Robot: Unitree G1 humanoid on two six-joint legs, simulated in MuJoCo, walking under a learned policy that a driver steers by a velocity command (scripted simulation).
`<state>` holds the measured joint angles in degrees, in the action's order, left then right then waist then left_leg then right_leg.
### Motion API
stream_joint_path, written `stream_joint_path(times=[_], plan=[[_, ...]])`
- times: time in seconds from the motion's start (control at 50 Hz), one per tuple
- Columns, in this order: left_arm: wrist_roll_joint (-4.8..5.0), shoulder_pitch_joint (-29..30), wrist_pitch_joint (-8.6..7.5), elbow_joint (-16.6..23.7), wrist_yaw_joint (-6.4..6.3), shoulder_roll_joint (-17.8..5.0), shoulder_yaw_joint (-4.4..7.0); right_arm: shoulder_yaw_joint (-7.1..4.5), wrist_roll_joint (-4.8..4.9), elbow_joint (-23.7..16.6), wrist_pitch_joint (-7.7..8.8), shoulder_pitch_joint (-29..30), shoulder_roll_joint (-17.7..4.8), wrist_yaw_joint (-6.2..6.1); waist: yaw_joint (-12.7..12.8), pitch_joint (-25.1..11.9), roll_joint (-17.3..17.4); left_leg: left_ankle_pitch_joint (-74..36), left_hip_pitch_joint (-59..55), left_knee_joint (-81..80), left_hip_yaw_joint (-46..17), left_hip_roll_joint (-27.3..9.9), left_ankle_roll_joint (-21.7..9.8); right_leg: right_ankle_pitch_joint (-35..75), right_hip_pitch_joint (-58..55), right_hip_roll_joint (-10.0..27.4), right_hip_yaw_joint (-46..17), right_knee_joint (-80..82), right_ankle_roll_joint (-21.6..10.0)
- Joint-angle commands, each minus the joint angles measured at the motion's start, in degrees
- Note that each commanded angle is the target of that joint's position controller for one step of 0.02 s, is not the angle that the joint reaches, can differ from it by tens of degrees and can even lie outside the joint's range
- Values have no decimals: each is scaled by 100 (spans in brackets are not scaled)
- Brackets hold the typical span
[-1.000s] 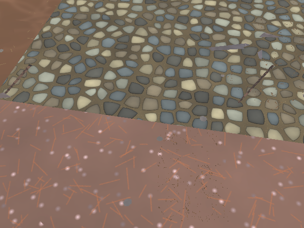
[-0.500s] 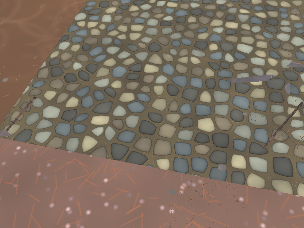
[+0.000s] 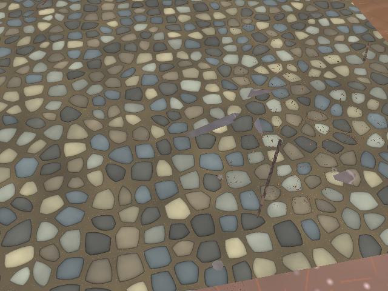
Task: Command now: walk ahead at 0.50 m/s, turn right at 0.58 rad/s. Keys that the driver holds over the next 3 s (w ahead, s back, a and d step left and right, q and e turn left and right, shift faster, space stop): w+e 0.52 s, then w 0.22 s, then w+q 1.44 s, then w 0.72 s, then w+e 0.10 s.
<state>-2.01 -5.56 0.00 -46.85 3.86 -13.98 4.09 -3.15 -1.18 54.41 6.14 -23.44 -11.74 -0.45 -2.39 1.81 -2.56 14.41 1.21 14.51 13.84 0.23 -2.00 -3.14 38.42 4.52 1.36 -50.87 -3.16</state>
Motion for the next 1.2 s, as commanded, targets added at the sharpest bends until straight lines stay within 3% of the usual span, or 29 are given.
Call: stream_joint_path(times=[0.02,0.08,0.12,0.16,0.18,0.2,0.22,0.24,0.26,0.28,0.3,0.34,0.4,0.52,0.62,0.68,0.7,0.72,0.74,0.76,0.78,0.8,0.82,0.86,0.94,1.02,1.12,1.16,1.2], plan=[[-6,657,-66,550,76,-34,-90,-136,4,-296,67,9,-771,-40,28,325,713,-2320,39,-575,-417,-1574,-534,203,-84,-16,318,807,-83],[-38,891,-71,693,83,-109,-84,-164,-7,-190,-39,-211,-878,-86,-21,361,722,-3115,-489,-238,-147,-1677,-479,-319,-290,-184,580,1301,-300],[-66,672,-64,678,32,-194,-41,-199,-10,-151,-125,-230,-1042,-114,113,162,856,-4836,-732,479,77,-1689,-416,-899,-823,-535,812,1489,-507],[-72,-302,-120,429,-51,-385,77,-236,9,-157,-246,-207,-1213,-110,518,-447,861,-5598,-702,2100,183,-1673,-381,-1225,-1952,-972,872,1849,-775],[-129,-1241,-173,126,-137,-605,197,-226,24,-242,-282,-118,-1204,-91,946,-976,573,-4637,72,3501,276,-1563,-206,-1040,-3323,-949,554,2280,-972],[-179,-1646,-195,79,-220,-1209,359,-111,66,-544,-274,-231,-677,-38,902,-1584,-344,-1012,2062,5333,201,-1147,42,-1701,-5069,610,-1576,2397,-1433],[5,-1607,-130,249,-252,-1673,443,-139,62,-986,-207,102,-725,49,776,-1898,-858,1834,3792,6802,-713,-4,317,-1378,-5743,1673,-4523,3366,-2128],[70,-1608,-60,173,-304,-1481,408,-171,17,-1126,-162,848,-931,73,911,-1195,2,1205,4425,6783,-1391,-358,264,-887,-5374,1461,-3671,3517,-1940],[126,-1321,-77,128,-343,-1197,330,-115,75,-1147,-89,891,-813,90,679,-582,104,639,4331,6339,-1408,-583,216,-250,-4612,1288,-2884,3535,-1754],[140,-1032,-124,147,-354,-935,259,-115,52,-1021,-78,732,-790,76,388,-257,368,416,3899,5763,-1444,-764,215,483,-3906,934,-2315,3610,-1486],[187,-853,-175,164,-379,-803,210,-120,-68,-1000,-164,639,-791,71,182,-164,340,394,3518,5460,-1485,-833,272,950,-3451,644,-1943,3655,-1361],[218,-830,-298,197,-366,-716,154,-113,-180,-968,-365,453,-730,114,25,-317,240,350,3136,5185,-1455,-815,383,1435,-3141,385,-1642,3716,-1325],[215,-1203,-376,116,-338,-908,192,-90,-169,-1156,-485,895,-655,155,112,-192,165,-128,3426,4652,-1363,-755,504,1302,-2997,210,-1568,3885,-1266],[206,-1996,-368,-2,-363,-959,186,-44,-131,-1621,-482,2208,-715,180,583,41,-42,-1153,4167,3290,-1431,-550,530,1238,-3683,182,-1879,3850,-1057],[141,-2392,-392,-133,-450,-879,113,66,-82,-1891,-366,2878,-642,259,821,163,-132,-1429,3867,2225,-1244,-296,272,2002,-4200,304,-1836,3633,-942],[115,-2124,-425,-129,-497,-1037,116,24,-61,-1807,-298,2386,-798,227,486,116,-226,-1038,2747,1659,-1220,-74,-44,2903,-4144,415,-1774,3321,-687],[103,-2040,-441,-133,-495,-1116,127,-36,-48,-1656,-275,1910,-926,172,288,-101,-260,-742,2095,1593,-1145,124,-149,3738,-4138,362,-1705,2852,-597],[91,-1952,-445,-154,-465,-1157,128,-96,-35,-1415,-230,1127,-1031,99,-91,-500,-109,-793,1194,1271,-1057,243,-272,4089,-4077,143,-1493,1909,-501],[108,-1941,-470,-99,-433,-1006,80,-165,-110,-1255,-172,289,-1244,13,-453,-1063,107,-633,-129,1232,-1641,-383,-477,3004,-3329,-102,-1350,630,-422],[306,-2585,-473,37,-402,-492,-23,-323,-244,-1231,-172,-318,-1905,-25,-304,-1994,1335,-104,-1733,1111,-4160,-1996,-1205,146,-1766,-951,-812,-1535,-134],[186,-2682,-475,-34,-402,-706,-2,-315,-82,-1084,-259,-173,-1729,67,-130,-1925,1599,-86,-1605,237,-5891,-2357,-1528,-2570,-856,-1332,-871,-2308,-133],[43,-2259,-440,-8,-397,-783,5,-229,33,-1170,-292,440,-1327,107,124,-865,901,530,-709,128,-5249,-2145,-1498,-2142,-470,-891,-923,-2534,-151],[-22,-1764,-448,84,-349,-773,-28,-141,57,-1216,-285,800,-969,146,144,-380,409,370,-33,18,-4484,-1854,-1390,-1750,-456,-613,-782,-2212,-141],[-95,-1456,-394,234,-281,-657,-61,-56,47,-1082,-242,852,-783,152,333,-29,552,-635,683,-198,-3599,-1290,-1163,-1529,-662,-285,-594,-1570,-50],[-112,-1287,-298,325,-231,-461,-160,-120,121,-827,-136,432,-1000,163,403,-139,692,-1695,933,-379,-3021,-978,-1277,-1327,-772,-166,-312,-817,256],[-59,-161,-288,710,-219,-372,-257,-170,138,-731,-191,86,-1071,137,138,107,674,-1440,1019,-556,-2848,-763,-1176,-466,-537,-108,-169,492,512],[37,673,-341,1011,-239,-390,-305,-240,80,-691,-237,-342,-1191,115,-169,-14,686,-1959,627,-69,-3000,-762,-1016,-58,-784,-332,-149,1459,580],[62,690,-390,1078,-264,-461,-290,-269,41,-746,-264,-300,-1252,87,-119,-75,755,-2182,545,228,-3191,-829,-921,-316,-1096,-417,-211,1745,514],[70,206,-453,976,-311,-594,-234,-310,29,-847,-284,-67,-1344,59,152,-196,790,-2170,696,636,-3397,-826,-762,-651,-1917,-537,-237,2193,397]])
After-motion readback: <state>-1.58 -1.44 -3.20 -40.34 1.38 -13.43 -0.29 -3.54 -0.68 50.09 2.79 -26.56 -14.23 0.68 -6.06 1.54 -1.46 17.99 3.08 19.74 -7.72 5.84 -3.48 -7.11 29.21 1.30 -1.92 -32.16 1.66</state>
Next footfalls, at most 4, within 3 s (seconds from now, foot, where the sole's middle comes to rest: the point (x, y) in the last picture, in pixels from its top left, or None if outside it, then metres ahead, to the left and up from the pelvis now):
0.18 right None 0.24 -0.11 -0.78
0.74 left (206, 255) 0.60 -0.06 -0.78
1.24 right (272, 212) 0.77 -0.32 -0.78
1.76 left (212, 156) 1.05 -0.11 -0.78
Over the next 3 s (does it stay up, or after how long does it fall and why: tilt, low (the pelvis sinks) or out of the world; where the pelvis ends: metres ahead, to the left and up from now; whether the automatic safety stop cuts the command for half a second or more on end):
stays up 1.51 0.04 0.00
